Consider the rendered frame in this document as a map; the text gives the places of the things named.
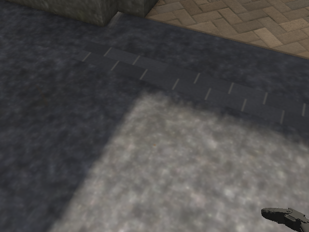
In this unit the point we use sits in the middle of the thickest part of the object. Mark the robot right hand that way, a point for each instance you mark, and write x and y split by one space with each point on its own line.
290 217

